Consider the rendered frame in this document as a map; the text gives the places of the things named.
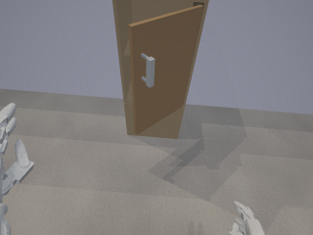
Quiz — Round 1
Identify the handle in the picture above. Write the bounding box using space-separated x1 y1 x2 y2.
141 53 156 88

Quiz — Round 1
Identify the robot right hand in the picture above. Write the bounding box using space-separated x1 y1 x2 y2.
229 201 265 235

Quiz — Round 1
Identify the robot left hand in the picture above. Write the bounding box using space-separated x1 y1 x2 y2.
0 103 34 204

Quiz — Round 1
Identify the left robot forearm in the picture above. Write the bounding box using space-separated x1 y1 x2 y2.
0 203 11 235

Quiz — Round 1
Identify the cupboard door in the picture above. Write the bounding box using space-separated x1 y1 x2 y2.
128 5 203 135

